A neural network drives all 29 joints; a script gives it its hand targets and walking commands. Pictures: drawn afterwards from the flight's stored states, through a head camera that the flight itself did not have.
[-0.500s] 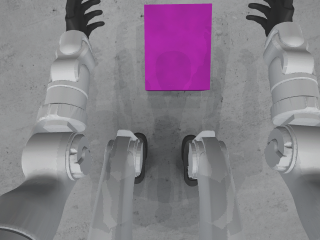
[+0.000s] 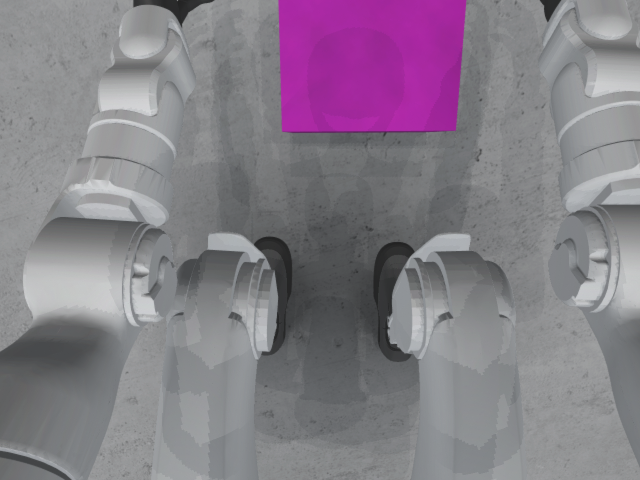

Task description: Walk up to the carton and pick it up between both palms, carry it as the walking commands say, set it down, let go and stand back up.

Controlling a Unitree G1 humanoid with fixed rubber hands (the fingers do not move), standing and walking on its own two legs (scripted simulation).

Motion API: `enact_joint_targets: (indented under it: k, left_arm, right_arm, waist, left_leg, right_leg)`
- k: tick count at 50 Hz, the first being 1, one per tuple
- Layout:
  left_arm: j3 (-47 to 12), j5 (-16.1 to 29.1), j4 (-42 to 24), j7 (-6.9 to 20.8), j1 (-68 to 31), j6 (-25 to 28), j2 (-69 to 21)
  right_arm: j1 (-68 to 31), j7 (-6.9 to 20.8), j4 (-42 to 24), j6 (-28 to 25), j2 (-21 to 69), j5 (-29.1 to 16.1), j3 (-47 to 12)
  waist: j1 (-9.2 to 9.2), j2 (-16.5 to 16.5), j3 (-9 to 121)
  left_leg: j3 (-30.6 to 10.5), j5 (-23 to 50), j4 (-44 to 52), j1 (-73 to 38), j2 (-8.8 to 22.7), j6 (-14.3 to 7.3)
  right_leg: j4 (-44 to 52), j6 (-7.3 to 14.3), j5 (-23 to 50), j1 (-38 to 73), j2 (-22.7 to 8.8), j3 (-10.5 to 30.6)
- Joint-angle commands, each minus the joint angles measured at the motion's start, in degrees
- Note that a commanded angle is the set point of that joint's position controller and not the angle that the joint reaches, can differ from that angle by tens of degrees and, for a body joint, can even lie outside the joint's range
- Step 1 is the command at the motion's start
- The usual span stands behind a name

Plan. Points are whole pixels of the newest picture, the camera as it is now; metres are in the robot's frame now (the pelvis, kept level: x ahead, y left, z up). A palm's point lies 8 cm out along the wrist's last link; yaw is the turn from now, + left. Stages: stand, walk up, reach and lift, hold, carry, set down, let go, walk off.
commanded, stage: reach and lift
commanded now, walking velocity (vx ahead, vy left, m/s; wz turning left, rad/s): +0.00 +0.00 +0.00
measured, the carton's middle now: (366, 27) +0.55 -0.05 -0.32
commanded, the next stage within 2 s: none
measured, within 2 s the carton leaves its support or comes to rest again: leaves its support in 1.70 s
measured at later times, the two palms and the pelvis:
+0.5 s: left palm (179, 23) +0.54 +0.16 -0.23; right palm (530, 24) +0.53 -0.22 -0.24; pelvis +0.00 +0.00 -0.05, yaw +0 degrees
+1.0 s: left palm (208, 20) +0.54 +0.13 -0.23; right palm (510, 28) +0.52 -0.20 -0.24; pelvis -0.01 +0.00 -0.04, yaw +0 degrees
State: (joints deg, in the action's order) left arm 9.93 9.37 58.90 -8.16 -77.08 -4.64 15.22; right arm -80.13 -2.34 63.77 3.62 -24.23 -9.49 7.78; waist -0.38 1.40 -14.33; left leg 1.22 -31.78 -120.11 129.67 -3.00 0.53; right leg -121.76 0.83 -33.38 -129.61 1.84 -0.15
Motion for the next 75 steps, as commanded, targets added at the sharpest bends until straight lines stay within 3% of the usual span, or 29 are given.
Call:
enact_joint_targets:
  k: [1,8,16,27,43,56,61,67,71,75]
  left_arm:
    - [-0.5,0.9,-3.5,0.1,-13.9,1.6,6.6]
    - [-2.2,2.2,0.6,0.6,-17.9,3.0,8.2]
    - [-2.7,3.4,6.6,1.7,-19.2,4.3,9.0]
    - [-4.6,5.0,8.3,1.7,-19.7,4.7,8.1]
    - [-5.2,5.0,10.0,1.0,-22.8,4.6,4.7]
    - [-3.4,1.1,10.9,0.8,-23.5,5.5,-1.2]
    - [-4.7,-0.2,9.9,3.9,-27.3,5.2,-13.8]
    - [-5.4,-3.7,5.5,12.5,-31.1,2.2,-40.1]
    - [-4.4,-4.6,3.9,16.0,-27.7,-0.1,-48.0]
    - [-3.6,-4.9,4.3,17.6,-24.7,-1.6,-50.9]
  right_arm:
    - [-15.2,-0.2,-3.4,-1.5,-7.3,-1.1,-0.9]
    - [-18.6,-0.3,0.8,-2.7,-8.0,-2.9,-3.6]
    - [-19.4,-0.7,2.8,-3.9,-8.6,-2.6,-4.9]
    - [-20.1,0.0,4.1,-3.9,-7.9,-4.5,-7.4]
    - [-23.3,-0.4,5.2,-4.1,-5.4,-3.9,-8.3]
    - [-26.6,0.0,4.4,-4.9,2.5,-4.9,-11.7]
    - [-30.5,2.7,4.1,-4.6,14.9,-4.5,-14.1]
    - [-33.0,10.5,2.1,-1.8,41.1,0.2,-13.0]
    - [-31.2,13.2,-1.5,-0.1,48.1,1.9,-11.5]
    - [-29.5,14.4,-4.1,1.0,50.6,2.2,-11.9]
  waist:
    - [0.48,-3.6,65.8]
    - [0.56,-3.2,58.3]
    - [1.28,-3.4,51.3]
    - [0.91,-3.0,50.0]
    - [1.47,-3.1,48.2]
    - [-1.8,-3.7,48.2]
    - [-1.98,-3.8,46.0]
    - [-0.53,-2.8,40.3]
    - [0.15,-2.3,38.1]
    - [0.11,-2.5,35.6]
  left_leg:
    - [0.0,17.6,5.3,-33.0,0.3,1.1]
    - [-0.7,15.5,1.7,-28.4,0.9,0.8]
    - [-1.2,18.2,-2.2,-25.2,1.0,0.8]
    - [-1.1,18.6,-3.7,-26.8,1.2,0.4]
    - [-1.7,16.2,-2.4,-27.9,0.1,0.1]
    - [-0.9,17.8,-2.0,-28.2,-1.0,-0.1]
    - [-0.9,17.5,-2.3,-26.6,-1.8,-0.3]
    - [-0.2,15.9,-3.2,-24.5,-3.5,-0.2]
    - [0.5,16.4,-3.7,-22.6,-4.2,-0.4]
    - [0.4,16.1,-4.0,-20.3,-4.6,-0.7]
  right_leg:
    - [7.7,-2.1,19.5,34.3,-1.3,1.0]
    - [4.5,-1.7,16.9,30.2,-1.9,1.8]
    - [1.6,-1.5,20.0,28.7,-2.3,3.2]
    - [0.4,-0.9,20.1,28.3,-2.3,3.5]
    - [1.3,-0.5,16.7,27.4,-1.7,3.3]
    - [1.5,-0.9,18.8,28.2,0.2,3.5]
    - [1.5,-0.7,19.1,27.5,1.1,3.9]
    - [0.8,0.3,17.5,24.0,2.6,2.7]
    - [0.4,0.8,18.2,22.7,3.2,1.8]
    - [0.2,0.9,18.7,22.4,3.3,1.5]
